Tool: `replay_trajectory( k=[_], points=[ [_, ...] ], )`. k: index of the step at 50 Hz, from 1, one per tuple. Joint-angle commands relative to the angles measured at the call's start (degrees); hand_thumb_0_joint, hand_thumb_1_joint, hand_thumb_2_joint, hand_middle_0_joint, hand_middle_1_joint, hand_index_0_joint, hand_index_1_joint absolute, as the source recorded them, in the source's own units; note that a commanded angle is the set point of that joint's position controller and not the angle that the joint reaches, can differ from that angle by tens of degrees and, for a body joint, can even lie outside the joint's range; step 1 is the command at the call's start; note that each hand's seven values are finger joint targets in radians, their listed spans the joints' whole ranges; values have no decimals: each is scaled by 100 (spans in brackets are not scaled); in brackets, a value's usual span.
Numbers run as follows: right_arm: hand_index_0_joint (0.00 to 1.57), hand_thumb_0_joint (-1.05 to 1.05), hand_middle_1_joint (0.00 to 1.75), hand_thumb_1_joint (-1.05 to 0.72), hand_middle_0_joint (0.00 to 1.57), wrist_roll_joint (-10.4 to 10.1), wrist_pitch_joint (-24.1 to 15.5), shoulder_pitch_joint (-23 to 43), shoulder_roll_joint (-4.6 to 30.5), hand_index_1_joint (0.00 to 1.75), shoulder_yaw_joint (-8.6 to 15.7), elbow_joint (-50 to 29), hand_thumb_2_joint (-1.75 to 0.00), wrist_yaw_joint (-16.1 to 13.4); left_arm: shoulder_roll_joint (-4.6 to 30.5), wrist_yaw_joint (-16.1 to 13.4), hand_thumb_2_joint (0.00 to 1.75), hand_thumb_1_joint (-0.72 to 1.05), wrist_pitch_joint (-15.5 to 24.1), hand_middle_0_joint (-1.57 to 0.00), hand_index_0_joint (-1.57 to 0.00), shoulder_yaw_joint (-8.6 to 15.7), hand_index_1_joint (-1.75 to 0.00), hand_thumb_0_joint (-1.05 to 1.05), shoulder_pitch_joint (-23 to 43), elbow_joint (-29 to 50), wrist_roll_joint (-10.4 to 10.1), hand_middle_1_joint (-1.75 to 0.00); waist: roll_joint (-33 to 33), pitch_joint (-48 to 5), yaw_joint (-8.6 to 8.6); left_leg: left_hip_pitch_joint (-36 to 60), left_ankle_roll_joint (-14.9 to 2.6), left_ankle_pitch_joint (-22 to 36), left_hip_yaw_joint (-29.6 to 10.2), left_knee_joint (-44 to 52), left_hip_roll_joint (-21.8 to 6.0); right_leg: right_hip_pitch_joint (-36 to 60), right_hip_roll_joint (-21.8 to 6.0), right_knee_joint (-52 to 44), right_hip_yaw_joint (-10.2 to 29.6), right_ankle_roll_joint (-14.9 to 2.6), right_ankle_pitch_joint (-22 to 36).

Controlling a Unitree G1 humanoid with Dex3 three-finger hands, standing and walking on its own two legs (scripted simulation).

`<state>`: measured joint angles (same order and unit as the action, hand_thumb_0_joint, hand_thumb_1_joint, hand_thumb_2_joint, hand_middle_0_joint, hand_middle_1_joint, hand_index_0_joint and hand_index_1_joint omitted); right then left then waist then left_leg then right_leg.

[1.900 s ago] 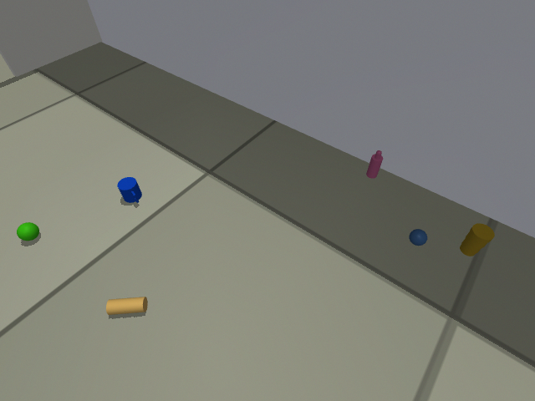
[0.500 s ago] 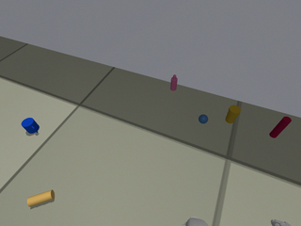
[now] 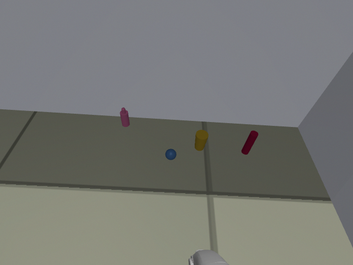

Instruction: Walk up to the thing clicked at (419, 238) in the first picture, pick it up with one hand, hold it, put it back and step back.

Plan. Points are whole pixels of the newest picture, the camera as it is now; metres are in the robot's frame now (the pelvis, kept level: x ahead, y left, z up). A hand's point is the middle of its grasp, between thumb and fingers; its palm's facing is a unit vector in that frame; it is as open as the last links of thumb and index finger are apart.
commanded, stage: walk up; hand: left
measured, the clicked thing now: (170, 154) +0.89 -0.04 -0.73
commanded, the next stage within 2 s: none
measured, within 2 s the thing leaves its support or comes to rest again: neither
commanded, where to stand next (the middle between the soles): +0.45 -0.15 m, yaw -17 degrees
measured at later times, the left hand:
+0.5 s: hand (111, 198) +0.32 +0.18 -0.13, palm faces -0.22 -0.91 -0.35, open 7.4 cm
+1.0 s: hand (142, 146) +0.52 +0.10 -0.14, palm faces -0.32 -0.84 -0.43, open 7.4 cm
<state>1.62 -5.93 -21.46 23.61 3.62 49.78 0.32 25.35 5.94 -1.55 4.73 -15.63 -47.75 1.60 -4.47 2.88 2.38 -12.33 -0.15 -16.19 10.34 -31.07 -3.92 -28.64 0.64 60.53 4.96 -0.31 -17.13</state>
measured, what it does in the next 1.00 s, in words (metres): walks ahead, turning right: right foot, then left foot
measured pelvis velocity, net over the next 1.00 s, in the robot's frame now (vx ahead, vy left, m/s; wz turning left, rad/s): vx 0.34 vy -0.14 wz -0.32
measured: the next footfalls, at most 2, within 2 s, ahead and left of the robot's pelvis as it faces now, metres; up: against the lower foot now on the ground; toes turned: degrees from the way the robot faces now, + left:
right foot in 0.22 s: +0.21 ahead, -0.19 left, +0.00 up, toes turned -9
left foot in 0.56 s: +0.38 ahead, +0.03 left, +0.00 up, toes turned -7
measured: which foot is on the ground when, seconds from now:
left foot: down 0.00-0.24, up 0.26-0.54, down 0.56-0.94, up 0.96-1.00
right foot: up 0.00-0.20, down 0.22-0.58, up 0.60-0.90, down 0.92-1.00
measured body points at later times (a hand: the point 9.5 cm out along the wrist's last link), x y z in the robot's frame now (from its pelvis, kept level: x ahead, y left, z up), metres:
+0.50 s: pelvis +0.19 -0.06 +0.00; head +0.20 -0.08 +0.44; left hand +0.33 +0.22 -0.10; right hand +0.19 -0.39 -0.12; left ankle +0.29 +0.06 -0.71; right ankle +0.17 -0.18 -0.73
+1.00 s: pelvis +0.34 -0.14 -0.02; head +0.35 -0.16 +0.43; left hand +0.53 +0.14 -0.11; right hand +0.26 -0.47 -0.13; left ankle +0.34 +0.02 -0.70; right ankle +0.38 -0.28 -0.73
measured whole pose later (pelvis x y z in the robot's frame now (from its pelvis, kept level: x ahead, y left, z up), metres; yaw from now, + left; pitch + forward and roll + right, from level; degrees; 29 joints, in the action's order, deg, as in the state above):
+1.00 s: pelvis +0.34 -0.14 -0.02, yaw -18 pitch -3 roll +0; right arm 0.7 -1.1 -21.4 26.3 3.0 48.1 1.0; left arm 24.5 2.3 3.7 3.8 -15.3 -48.6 0.7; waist 1.9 4.7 1.0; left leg -16.4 -1.0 -29.6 2.5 -54.4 -6.9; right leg -23.0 -1.0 40.6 -1.0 -0.5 -14.7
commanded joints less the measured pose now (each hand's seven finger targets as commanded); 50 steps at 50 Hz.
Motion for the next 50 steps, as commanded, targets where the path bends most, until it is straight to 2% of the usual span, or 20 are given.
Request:
replay_trajectory(
  k=[1, 7, 10, 11, 12, 13, 18, 24, 26, 27, 28, 29, 30, 35, 40, 44, 46, 47, 48, 50],
  points=[
    [20, 0, 30, -90, 20, 23, -231, -8, 1625, 30, 440, -494, -90, -79, 875, 41, 90, 90, 225, -20, -20, 239, -30, 0, 488, 676, -71, -30, 1207, 299, 45, 747, -997, 986, -1149, 1685, -1499, -801, -525, -778, -33, 96, 175],
    [20, 0, 30, -90, 20, 7, -94, -27, 1867, 30, 490, -595, -90, -32, 719, 99, 90, 90, 243, -20, -20, 186, -30, 0, 839, 699, -92, -30, 1468, -76, 62, 571, -825, 1354, -227, 986, -1292, 630, -274, -2365, -960, -197, 287],
    [20, 0, 30, -90, 20, -37, 17, 45, 1569, 30, 371, -706, -90, -28, 1081, -30, 90, 90, 307, -20, -20, 383, -30, 0, -249, 256, -93, -30, 399, -657, -565, -171, -630, 1689, 92, -1109, -1019, 2569, 23, -2947, -1019, -381, 459],
    [20, 0, 30, -90, 20, -83, 30, -162, 1172, 30, 212, -811, -90, -19, 1546, -135, 90, 90, 364, -20, -20, 575, -30, 0, -935, 135, -65, -30, -845, -986, -925, -1176, -387, 883, 148, -2739, -517, 3511, -515, -3480, 199, -656, -554],
    [20, 0, 30, -90, 20, -168, 32, -265, 903, 30, 64, -951, -90, -1, 1909, -239, 90, 90, 388, -20, -20, 613, -30, 0, -925, 345, -109, -30, -1753, -848, -830, -2620, -123, -1242, -129, -3696, 176, 3800, -1852, -4331, 2869, -1265, -973],
    [20, 0, 30, -90, 20, -155, 76, 19, 1490, 30, 232, -872, -90, -35, 1917, -238, 90, 90, 366, -20, -20, 582, -30, 0, -732, 430, -215, -30, -816, -751, -833, -2584, -115, -1333, -924, -4031, -152, 3312, -2152, -4415, 3332, -1707, -940],
    [20, 0, 30, -90, 20, -84, 87, -457, 1366, 30, 212, -431, -90, 45, 1249, -359, 90, 90, 449, -20, -20, 347, -30, 0, 7, 638, -230, -30, -508, -77, -219, -1676, -99, -583, -951, -2764, -403, 1660, -1061, -3940, 999, -1281, 1077],
    [20, 0, 30, -90, 20, -34, -15, -120, 1204, 30, 270, -575, -90, 147, 1241, -299, 90, 90, 520, -20, -20, 319, -30, 0, 51, 880, -107, -30, -512, 4, -297, -904, -49, -112, -614, -1047, -103, 797, -1048, -4000, 984, -1290, -77],
    [20, 0, 30, -90, 20, -11, -100, -604, 1193, 30, 349, -453, -90, 129, 1208, -280, 90, 90, 496, -20, -20, 276, -30, 0, 466, 996, -103, -30, -310, -79, 153, 422, -100, 491, -493, -434, 47, -150, -929, -3429, 808, -1061, -715],
    [20, 0, 30, -90, 20, 21, -153, -1066, 1343, 30, 437, -308, -90, 71, 942, -288, 90, 90, 478, -20, -20, 180, -30, 0, 478, 1021, -59, -30, 176, -235, 423, 1396, -142, 378, -655, -279, 89, -820, -667, -2605, 684, -835, -796],
    [20, 0, 30, -90, 20, 88, -209, -1351, 1742, 30, 570, -278, -90, 12, 504, -289, 90, 90, 470, -20, -20, 46, -30, 0, 145, 976, -82, -30, 1398, -350, 577, 1936, -401, -1080, -1930, 603, -674, -1536, 65, -1044, 227, -602, -1025],
    [20, 0, 30, -90, 20, 80, -243, -1326, 2107, 30, 599, -474, -90, -21, 376, -343, 90, 90, 471, -20, -20, -19, -30, 0, -70, 975, -103, -30, 1808, -238, 391, 1596, -752, -2464, -4623, 1879, -2260, -1980, 618, 367, 9, -285, -1307],
    [20, 0, 30, -90, 20, -133, -221, -717, 2263, 30, 620, -643, -90, -6, 1086, -405, 90, 90, 439, -20, -20, 149, -30, 0, -234, 829, -74, -30, 1083, -104, 181, 1170, -1320, -3151, -5273, 2173, -2729, -1848, 158, 771, 438, -313, -1329],
    [20, 0, 30, -90, 20, -77, -187, 15, 1622, 30, 373, -698, -90, 12, 1086, -280, 90, 90, 466, -20, -20, 216, -30, 0, -506, 312, -115, -30, 1257, 264, -190, 28, -1165, -736, -2018, 1657, -1552, -759, -410, -102, 71, -55, -269],
    [20, 0, 30, -90, 20, -29, -113, -28, 1708, 30, 403, -773, -90, 94, 862, -120, 90, 90, 458, -20, -20, 198, -30, 0, 25, 467, -100, -30, 1582, 167, -44, -156, -1115, -474, -1124, 1468, -1286, 171, -455, -1786, -558, -6, 75],
    [20, 0, 30, -90, 20, -66, 85, 260, 1566, 30, 325, -855, -90, 113, 825, -251, 90, 90, 534, -20, -20, 219, -30, 0, -452, 128, -107, -30, 1317, -45, -385, -630, -892, 116, -716, 390, -1070, 1486, -25, -2605, -1053, -62, 744],
    [20, 0, 30, -90, 20, -97, 183, -94, 943, 30, 85, -827, -90, 69, 1206, -424, 90, 90, 645, -20, -20, 332, -30, 0, -845, -37, -85, -30, -50, -414, -595, -1168, -525, 460, -223, -1650, -538, 2541, -165, -3199, -340, -223, 446],
    [20, 0, 30, -90, 20, -125, 204, -158, 553, 30, -56, -965, -90, 59, 1696, -518, 90, 90, 693, -20, -20, 434, -30, 0, -1082, 59, -63, -30, -1284, -441, -620, -2038, -211, -1175, -242, -2949, 61, 2740, -1565, -3826, 1895, -728, 934],
    [20, 0, 30, -90, 20, -162, 306, 58, 1024, 30, 100, -913, -90, -22, 1877, -531, 90, 90, 671, -20, -20, 394, -30, 0, -989, 159, -109, -30, -824, -408, -675, -2199, -180, -1827, -929, -3423, 87, 2408, -2257, -4128, 3044, -1538, 1081],
    [20, 0, 30, -90, 20, -192, 373, -6, 1229, 30, 167, -694, -90, -77, 1681, -610, 90, 90, 657, -20, -20, 326, -30, 0, -604, 238, -224, -30, -187, -189, -482, -2314, -215, -1626, -1426, -3721, -160, 2252, -2026, -3658, 2200, -1629, 1915]
  ],
)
